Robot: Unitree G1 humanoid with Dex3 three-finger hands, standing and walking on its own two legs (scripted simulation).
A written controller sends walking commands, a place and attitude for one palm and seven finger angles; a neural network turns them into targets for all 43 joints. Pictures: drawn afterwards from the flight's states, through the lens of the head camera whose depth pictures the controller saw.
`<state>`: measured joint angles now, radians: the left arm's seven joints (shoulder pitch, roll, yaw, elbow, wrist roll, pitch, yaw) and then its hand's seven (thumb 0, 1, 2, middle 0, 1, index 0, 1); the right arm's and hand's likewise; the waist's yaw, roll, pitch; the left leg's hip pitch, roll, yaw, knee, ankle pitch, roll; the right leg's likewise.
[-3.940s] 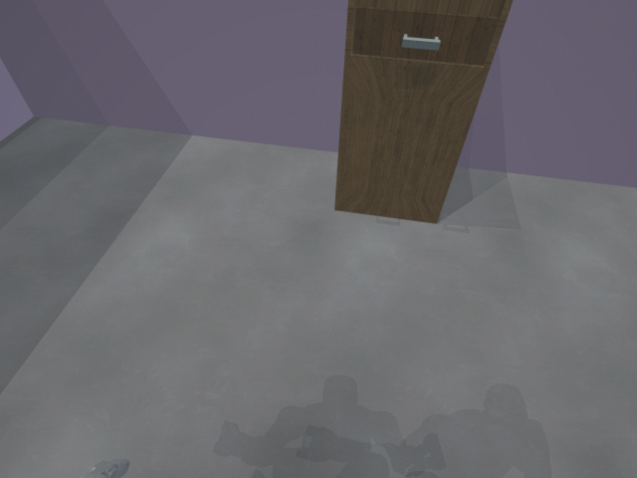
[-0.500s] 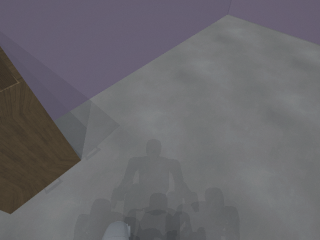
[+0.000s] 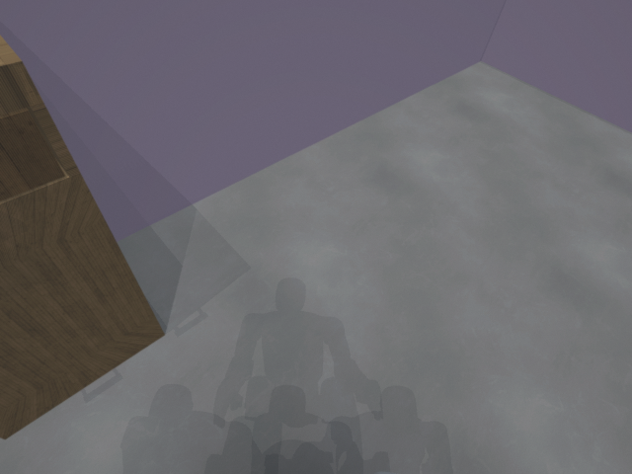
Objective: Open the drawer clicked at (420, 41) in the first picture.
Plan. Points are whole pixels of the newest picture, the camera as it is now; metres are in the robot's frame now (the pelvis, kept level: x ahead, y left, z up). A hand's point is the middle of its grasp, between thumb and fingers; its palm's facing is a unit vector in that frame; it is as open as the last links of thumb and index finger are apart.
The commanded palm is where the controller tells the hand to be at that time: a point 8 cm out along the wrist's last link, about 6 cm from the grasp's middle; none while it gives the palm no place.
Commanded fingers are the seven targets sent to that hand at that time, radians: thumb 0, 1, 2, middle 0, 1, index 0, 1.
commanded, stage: turn to face it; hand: left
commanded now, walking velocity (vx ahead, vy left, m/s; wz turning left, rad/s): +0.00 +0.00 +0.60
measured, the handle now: out of the picture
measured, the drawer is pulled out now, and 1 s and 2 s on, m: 0.00 0.00 0.00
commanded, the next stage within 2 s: take the last steps up to it in 1.24 s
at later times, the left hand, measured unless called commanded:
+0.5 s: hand out of the picture +0.04 +0.15 -0.13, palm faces +0.31 -0.90 -0.31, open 7.4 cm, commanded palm none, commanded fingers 0.00 0.90 0.90 -0.20 -0.30 -0.20 -0.30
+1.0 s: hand out of the picture -0.14 +0.17 -0.18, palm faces +0.60 -0.75 -0.26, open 7.4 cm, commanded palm none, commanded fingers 0.00 0.90 0.90 -0.20 -0.30 -0.20 -0.30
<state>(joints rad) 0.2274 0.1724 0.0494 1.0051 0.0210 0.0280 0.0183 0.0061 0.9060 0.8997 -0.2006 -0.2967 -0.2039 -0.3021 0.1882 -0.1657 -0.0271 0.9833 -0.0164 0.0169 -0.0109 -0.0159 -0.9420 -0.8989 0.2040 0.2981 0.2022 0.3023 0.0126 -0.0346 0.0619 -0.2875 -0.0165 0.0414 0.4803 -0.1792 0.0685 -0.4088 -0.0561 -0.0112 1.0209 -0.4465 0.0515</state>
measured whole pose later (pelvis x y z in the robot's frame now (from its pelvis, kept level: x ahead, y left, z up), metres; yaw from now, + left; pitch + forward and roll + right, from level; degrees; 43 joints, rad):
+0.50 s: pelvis -0.01 -0.07 +0.00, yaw +19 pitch -1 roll +3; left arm 0.18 0.18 0.04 0.89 0.02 0.02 0.03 0.01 0.90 0.90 -0.20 -0.30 -0.21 -0.30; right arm 0.25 -0.26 -0.10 0.95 -0.02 0.08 0.02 0.00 -0.91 -0.90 0.20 0.30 0.20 0.30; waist -0.05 0.04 0.04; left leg -0.55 0.00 0.01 1.15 -0.35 -0.07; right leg -0.16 -0.07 -0.13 0.49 -0.31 -0.03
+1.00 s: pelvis -0.03 -0.03 +0.00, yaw +35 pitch -1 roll -1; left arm 0.25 0.29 0.07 0.95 0.02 0.07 0.02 0.01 0.91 0.90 -0.20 -0.30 -0.20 -0.30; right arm 0.11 -0.22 -0.03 0.89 -0.02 0.03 0.00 0.00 -0.91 -0.90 0.20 0.30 0.20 0.30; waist 0.04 -0.04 0.09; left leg -0.22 0.01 0.06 0.52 -0.29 0.04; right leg -0.46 -0.12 -0.05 1.11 -0.43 0.09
